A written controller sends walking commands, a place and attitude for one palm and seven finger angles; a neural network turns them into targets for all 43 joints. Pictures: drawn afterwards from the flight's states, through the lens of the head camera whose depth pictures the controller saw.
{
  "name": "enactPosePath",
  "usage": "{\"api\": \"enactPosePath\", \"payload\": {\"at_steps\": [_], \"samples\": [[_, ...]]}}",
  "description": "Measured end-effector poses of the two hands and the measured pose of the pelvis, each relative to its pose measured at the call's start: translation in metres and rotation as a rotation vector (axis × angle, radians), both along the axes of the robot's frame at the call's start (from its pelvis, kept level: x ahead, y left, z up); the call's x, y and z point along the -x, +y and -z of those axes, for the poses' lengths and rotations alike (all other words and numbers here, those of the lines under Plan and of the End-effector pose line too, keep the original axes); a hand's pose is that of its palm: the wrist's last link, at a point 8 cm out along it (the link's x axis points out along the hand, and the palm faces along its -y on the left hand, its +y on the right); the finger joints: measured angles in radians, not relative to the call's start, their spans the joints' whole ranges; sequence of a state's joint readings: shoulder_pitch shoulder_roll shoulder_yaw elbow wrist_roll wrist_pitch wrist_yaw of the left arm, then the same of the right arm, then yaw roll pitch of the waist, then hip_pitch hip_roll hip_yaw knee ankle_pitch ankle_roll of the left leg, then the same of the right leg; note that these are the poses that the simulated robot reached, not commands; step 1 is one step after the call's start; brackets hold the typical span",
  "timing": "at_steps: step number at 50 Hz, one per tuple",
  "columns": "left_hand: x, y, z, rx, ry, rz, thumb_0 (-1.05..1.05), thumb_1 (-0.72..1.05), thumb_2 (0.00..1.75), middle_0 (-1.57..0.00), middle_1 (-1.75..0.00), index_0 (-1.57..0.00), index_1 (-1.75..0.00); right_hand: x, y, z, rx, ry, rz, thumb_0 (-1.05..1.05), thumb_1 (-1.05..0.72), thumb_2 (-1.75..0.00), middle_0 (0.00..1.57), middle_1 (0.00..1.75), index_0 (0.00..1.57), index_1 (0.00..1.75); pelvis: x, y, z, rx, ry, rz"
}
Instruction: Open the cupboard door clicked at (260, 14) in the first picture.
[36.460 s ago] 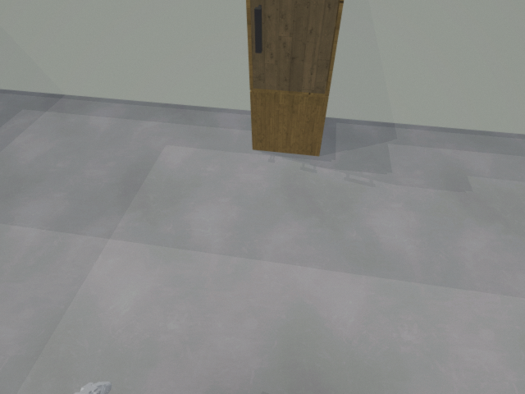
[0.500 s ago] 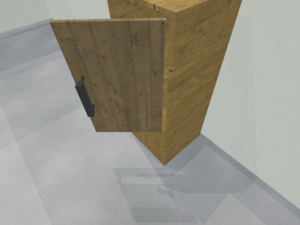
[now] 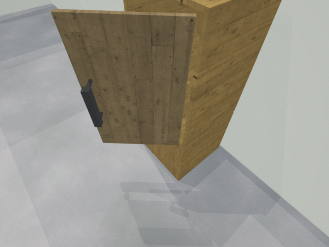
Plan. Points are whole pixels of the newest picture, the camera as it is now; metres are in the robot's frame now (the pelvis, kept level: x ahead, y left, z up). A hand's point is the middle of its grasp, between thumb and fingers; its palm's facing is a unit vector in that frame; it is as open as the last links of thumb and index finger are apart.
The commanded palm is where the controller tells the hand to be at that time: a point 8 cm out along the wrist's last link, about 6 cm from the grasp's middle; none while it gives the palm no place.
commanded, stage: shuffle to correct the standing spot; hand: left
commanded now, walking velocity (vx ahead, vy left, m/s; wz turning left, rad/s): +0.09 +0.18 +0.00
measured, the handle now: (94, 104) +0.55 +0.30 -0.04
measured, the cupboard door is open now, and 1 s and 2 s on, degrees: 48 48 48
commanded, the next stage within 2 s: come to a stop and stand still in 0.24 s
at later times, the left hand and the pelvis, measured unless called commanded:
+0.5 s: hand out of the picture +0.05 +0.28 -0.19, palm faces +0.10 -0.96 -0.26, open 7.3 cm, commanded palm none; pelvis +0.06 +0.07 -0.01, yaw +2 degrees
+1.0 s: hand out of the picture +0.11 +0.24 -0.16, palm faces +0.02 -0.96 -0.26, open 7.3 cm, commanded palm none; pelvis +0.04 +0.04 +0.00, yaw +2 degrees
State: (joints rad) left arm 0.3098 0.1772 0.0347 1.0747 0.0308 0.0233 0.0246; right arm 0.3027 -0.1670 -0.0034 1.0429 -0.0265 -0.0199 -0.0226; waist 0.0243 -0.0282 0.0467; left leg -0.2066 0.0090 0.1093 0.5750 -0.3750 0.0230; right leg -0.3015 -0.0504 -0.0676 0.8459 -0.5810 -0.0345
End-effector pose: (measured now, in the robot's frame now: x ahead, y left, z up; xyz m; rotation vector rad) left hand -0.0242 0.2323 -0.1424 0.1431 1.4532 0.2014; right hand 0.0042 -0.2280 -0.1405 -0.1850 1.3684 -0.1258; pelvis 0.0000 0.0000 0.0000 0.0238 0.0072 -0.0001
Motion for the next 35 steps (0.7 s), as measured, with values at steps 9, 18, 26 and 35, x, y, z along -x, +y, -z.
{"api": "enactPosePath", "payload": {"at_steps": [9,18,26,35], "samples": [[-0.052,0.008,-0.016,-0.056,-0.166,-0.027,0.0,0.91,0.9,-0.2,-0.3,-0.2,-0.3,-0.034,0.013,0.014,-0.057,0.053,-0.038,0.01,-0.9,-0.9,0.2,0.29,0.2,0.3,-0.024,0.007,0.0,-0.009,0.0,-0.047],[-0.043,0.039,-0.014,-0.019,-0.06,-0.05,0.0,0.91,0.9,-0.2,-0.3,-0.21,-0.3,-0.139,0.037,-0.014,-0.022,-0.153,-0.082,0.01,-0.91,-0.9,0.2,0.29,0.19,0.3,-0.045,0.042,-0.009,-0.027,0.009,-0.037],[-0.068,0.095,0.007,-0.052,-0.054,-0.04,0.01,0.91,0.9,-0.2,-0.3,-0.2,-0.3,-0.171,0.071,-0.017,0.029,-0.248,-0.109,0.01,-0.91,-0.9,0.2,0.29,0.19,0.3,-0.056,0.071,0.005,-0.005,0.002,-0.032],[-0.112,0.084,-0.016,-0.046,-0.16,0.045,0.0,0.91,0.9,-0.2,-0.3,-0.2,-0.3,-0.131,0.082,-0.008,-0.034,-0.184,-0.033,0.01,-0.9,-0.9,0.2,0.29,0.2,0.3,-0.047,0.069,-0.005,0.01,0.01,-0.012]]}}
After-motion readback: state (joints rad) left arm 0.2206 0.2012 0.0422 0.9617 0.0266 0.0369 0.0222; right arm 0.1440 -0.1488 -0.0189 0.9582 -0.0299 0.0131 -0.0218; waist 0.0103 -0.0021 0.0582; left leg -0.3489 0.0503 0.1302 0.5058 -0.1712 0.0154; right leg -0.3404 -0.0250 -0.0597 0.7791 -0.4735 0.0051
